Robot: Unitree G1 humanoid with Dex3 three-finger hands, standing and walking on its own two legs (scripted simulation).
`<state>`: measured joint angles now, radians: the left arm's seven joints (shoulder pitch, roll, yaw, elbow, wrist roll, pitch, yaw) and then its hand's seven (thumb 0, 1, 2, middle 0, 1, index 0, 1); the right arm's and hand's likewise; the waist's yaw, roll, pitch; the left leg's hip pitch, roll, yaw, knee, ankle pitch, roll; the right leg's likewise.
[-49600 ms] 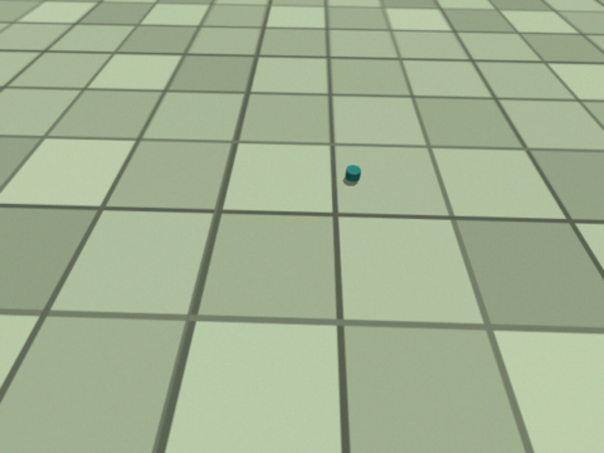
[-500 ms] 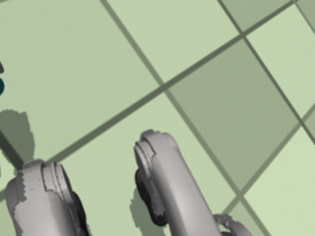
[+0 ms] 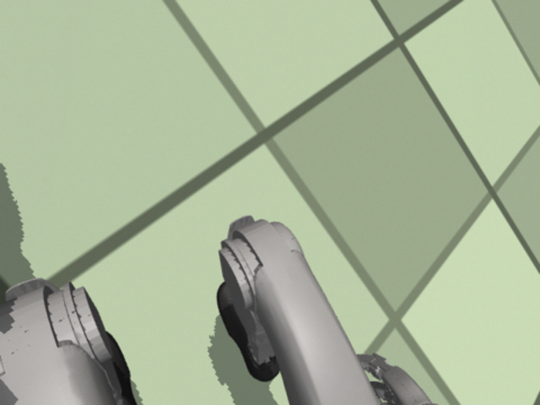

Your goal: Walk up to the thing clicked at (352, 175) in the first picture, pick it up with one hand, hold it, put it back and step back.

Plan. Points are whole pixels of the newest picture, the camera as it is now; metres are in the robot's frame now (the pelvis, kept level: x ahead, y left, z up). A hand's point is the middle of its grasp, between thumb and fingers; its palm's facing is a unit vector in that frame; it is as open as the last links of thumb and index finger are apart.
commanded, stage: rest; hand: left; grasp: from above
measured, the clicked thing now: out of the picture +0.52 +0.30 -0.23
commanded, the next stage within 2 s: open in 1.24 s
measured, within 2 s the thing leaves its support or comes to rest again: rests again in 0.92 s
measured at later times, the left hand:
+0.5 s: hand out of the picture +0.50 +0.28 -0.23, palm faces -0.44 -0.12 -0.89, open 8.5 cm
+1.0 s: hand out of the picture +0.50 +0.28 -0.24, palm faces -0.44 -0.12 -0.89, open 8.5 cm
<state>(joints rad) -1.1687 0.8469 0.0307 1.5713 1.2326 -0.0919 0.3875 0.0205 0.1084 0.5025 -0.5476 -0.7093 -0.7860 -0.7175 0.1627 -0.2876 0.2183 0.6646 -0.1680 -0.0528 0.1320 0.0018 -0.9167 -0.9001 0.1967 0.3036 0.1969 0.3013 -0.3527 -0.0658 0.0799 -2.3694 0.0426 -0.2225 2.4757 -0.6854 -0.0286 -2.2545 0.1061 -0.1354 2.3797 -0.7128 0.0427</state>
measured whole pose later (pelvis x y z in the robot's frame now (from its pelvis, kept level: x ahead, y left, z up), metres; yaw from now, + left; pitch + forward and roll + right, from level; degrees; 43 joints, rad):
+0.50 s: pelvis +0.00 +0.00 +0.00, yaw -2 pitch +30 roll -13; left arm -1.19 0.93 0.03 1.67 1.23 -0.10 0.48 0.02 0.11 0.48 -0.55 -0.71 -0.79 -0.71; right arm 0.16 -0.31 0.30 0.64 -0.20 -0.11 0.16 0.00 -0.91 -0.90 0.20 0.30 0.20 0.30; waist -0.41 -0.11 0.14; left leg -2.37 0.05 -0.26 2.51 -0.70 -0.02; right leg -2.24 0.12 -0.16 2.38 -0.71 0.05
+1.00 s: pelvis +0.00 +0.01 +0.00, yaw -4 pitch +29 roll -14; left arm -1.21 1.00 0.02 1.73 1.21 -0.10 0.53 0.01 0.13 0.45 -0.55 -0.71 -0.79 -0.70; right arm 0.14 -0.33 0.35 0.61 -0.21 -0.17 0.19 0.00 -0.91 -0.90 0.20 0.30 0.20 0.30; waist -0.44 -0.14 0.19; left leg -2.35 0.05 -0.28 2.52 -0.70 -0.02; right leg -2.22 0.13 -0.18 2.36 -0.70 0.06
